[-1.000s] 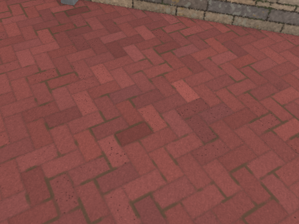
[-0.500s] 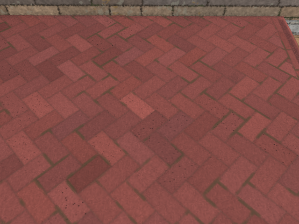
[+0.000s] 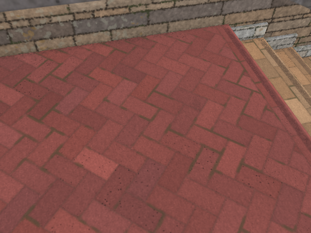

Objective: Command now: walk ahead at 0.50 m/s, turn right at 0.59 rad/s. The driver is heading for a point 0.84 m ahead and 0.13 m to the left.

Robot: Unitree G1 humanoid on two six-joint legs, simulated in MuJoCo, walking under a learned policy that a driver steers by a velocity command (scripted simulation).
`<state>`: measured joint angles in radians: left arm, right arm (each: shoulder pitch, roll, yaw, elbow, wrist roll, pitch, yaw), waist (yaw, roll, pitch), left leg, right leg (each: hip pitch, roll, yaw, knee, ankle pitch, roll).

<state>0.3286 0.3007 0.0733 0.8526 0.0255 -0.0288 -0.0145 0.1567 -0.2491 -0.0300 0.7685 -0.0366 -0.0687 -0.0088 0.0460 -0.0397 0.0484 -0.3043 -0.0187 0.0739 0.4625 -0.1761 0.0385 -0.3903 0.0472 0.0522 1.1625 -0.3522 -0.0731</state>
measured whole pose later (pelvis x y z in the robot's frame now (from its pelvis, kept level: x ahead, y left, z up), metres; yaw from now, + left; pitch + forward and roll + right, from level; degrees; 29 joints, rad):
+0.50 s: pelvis +0.25 -0.06 +0.00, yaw -5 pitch +1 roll +1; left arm 0.17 0.22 0.02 0.81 0.03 -0.06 -0.01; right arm 0.38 -0.23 -0.04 0.91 -0.01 -0.04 0.01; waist -0.04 0.02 0.04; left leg -0.37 0.04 0.01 1.09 -0.36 0.06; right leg -0.28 0.03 -0.10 0.45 -0.20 -0.08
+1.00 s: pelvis +0.51 -0.02 -0.02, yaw +12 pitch +0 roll +0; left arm 0.32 0.22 0.03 0.89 0.02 -0.07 0.01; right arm 0.16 -0.26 -0.07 0.81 -0.02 -0.02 0.02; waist 0.01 0.00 0.06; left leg -0.38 -0.11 0.09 0.59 -0.22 0.15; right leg -0.27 -0.04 -0.07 1.24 -0.39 -0.02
